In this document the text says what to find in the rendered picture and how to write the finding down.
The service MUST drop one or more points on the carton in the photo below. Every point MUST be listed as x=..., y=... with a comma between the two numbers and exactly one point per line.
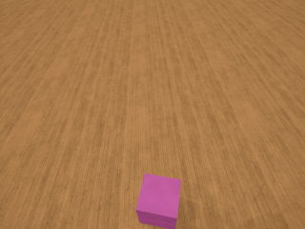
x=158, y=201

